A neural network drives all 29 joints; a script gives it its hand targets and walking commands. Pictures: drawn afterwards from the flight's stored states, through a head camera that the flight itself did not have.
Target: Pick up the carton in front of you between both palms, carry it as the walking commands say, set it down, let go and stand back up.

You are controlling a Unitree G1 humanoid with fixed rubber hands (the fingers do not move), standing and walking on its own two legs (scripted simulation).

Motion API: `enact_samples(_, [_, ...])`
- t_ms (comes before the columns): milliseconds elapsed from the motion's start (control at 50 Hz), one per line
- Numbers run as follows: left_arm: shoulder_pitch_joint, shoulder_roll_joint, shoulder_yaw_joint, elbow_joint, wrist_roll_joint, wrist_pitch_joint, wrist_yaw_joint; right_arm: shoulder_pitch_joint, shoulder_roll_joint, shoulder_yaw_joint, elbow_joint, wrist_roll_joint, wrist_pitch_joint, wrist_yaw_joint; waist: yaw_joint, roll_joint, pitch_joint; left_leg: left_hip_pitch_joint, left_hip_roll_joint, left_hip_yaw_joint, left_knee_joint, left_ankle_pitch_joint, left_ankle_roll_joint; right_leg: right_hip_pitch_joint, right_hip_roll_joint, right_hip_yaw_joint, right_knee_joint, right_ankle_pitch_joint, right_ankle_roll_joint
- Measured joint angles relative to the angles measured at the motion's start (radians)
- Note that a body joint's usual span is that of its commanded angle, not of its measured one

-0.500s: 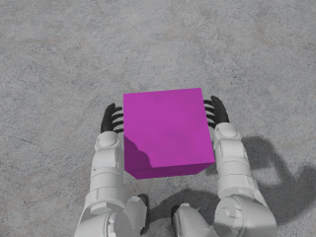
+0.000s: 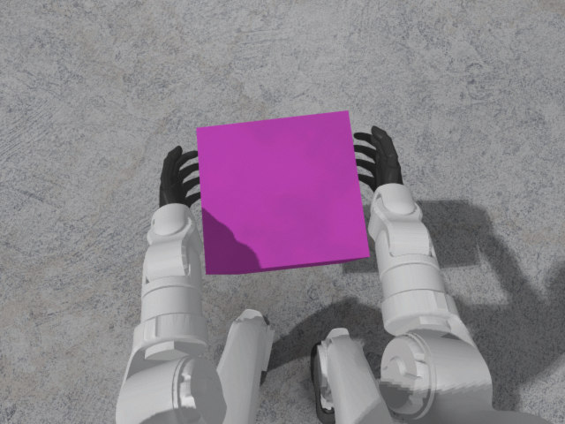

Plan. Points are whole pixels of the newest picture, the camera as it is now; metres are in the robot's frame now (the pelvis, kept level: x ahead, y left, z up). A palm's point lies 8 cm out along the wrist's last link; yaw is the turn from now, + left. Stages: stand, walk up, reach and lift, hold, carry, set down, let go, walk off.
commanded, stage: set down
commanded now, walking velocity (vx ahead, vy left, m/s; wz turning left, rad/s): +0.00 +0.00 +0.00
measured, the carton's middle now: (282, 207) +0.43 +0.06 -0.17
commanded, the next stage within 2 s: none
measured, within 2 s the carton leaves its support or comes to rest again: rests again in 1.24 s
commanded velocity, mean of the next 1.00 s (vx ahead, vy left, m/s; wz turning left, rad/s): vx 0.00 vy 0.00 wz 0.00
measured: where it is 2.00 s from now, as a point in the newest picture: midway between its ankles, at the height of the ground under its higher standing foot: (286, 382)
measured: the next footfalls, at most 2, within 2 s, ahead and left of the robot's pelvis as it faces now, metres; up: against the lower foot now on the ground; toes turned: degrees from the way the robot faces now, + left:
none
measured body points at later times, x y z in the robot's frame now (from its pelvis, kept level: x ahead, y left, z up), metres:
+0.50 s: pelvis -0.03 +0.00 -0.13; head +0.28 +0.03 +0.19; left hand +0.43 +0.25 -0.24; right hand +0.52 -0.04 -0.24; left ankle +0.09 +0.13 -0.60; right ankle +0.04 -0.10 -0.60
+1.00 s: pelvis -0.05 +0.00 -0.22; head +0.32 +0.03 +0.03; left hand +0.43 +0.27 -0.39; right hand +0.55 -0.01 -0.38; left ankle +0.09 +0.13 -0.60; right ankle +0.04 -0.10 -0.60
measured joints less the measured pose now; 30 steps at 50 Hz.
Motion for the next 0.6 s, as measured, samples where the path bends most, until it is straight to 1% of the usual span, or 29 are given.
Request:
enact_samples(40, [-0.021, 0.002, 0.013, 0.019, 0.012, -0.006, -0.006, -0.017, -0.014, 0.008, 0.012, 0.008, 0.005, -0.004, 0.011, -0.010, -0.009, -0.044, 0.001, 0.005, 0.027, -0.006, -0.002, -0.047, 0.005, 0.003, 0.030, -0.005, 0.002])
enact_samples(100, [-0.057, 0.033, 0.022, 0.043, 0.005, -0.010, -0.016, -0.071, -0.027, 0.021, 0.055, 0.021, -0.002, -0.022, 0.029, -0.031, -0.002, -0.107, 0.010, 0.013, 0.080, -0.020, -0.006, -0.116, 0.020, 0.009, 0.086, -0.015, 0.002])
enact_samples(180, [-0.108, 0.065, 0.050, 0.052, -0.006, -0.007, -0.022, -0.158, -0.034, 0.039, 0.108, 0.005, -0.006, -0.051, 0.035, -0.040, 0.011, -0.210, 0.008, 0.008, 0.170, -0.040, -0.015, -0.218, 0.028, -0.003, 0.176, -0.036, 0.000])
enact_samples(240, [-0.143, 0.079, 0.047, 0.041, -0.028, -0.007, -0.007, -0.208, -0.057, 0.069, 0.112, 0.039, -0.001, -0.065, 0.043, -0.031, 0.034, -0.286, 0.000, 0.000, 0.243, -0.054, -0.019, -0.290, 0.030, -0.017, 0.247, -0.054, 0.001])
enact_samples(280, [-0.174, 0.096, 0.040, 0.040, -0.044, -0.001, -0.002, -0.250, -0.072, 0.076, 0.133, 0.047, -0.004, -0.073, 0.046, -0.028, 0.057, -0.328, -0.005, -0.002, 0.291, -0.063, -0.022, -0.330, 0.032, -0.023, 0.295, -0.065, 0.003])
enact_samples(380, [-0.266, 0.111, 0.043, 0.045, -0.068, 0.023, 0.016, -0.337, -0.124, 0.107, 0.158, 0.090, 0.028, -0.101, 0.055, -0.025, 0.106, -0.424, -0.012, -0.004, 0.396, -0.080, -0.025, -0.422, 0.038, -0.033, 0.398, -0.088, 0.010])
enact_samples(440, [-0.305, 0.113, 0.042, 0.055, -0.080, 0.026, 0.028, -0.385, -0.162, 0.126, 0.182, 0.111, 0.039, -0.098, 0.056, -0.025, 0.133, -0.465, -0.017, -0.001, 0.440, -0.085, -0.026, -0.462, 0.040, -0.035, 0.444, -0.096, 0.015])
enact_samples(500, [-0.318, 0.099, 0.040, 0.055, -0.053, 0.026, 0.040, -0.419, -0.199, 0.153, 0.206, 0.130, 0.049, -0.086, 0.074, -0.021, 0.142, -0.505, -0.016, 0.000, 0.481, -0.091, -0.023, -0.500, 0.048, -0.035, 0.480, -0.101, 0.023])
enact_samples(600, [-0.334, 0.118, 0.054, 0.087, -0.066, 0.030, 0.026, -0.486, -0.216, 0.159, 0.299, 0.113, 0.042, -0.084, 0.078, -0.032, 0.165, -0.554, -0.016, 0.016, 0.542, -0.101, -0.024, -0.554, 0.057, -0.026, 0.552, -0.113, 0.030])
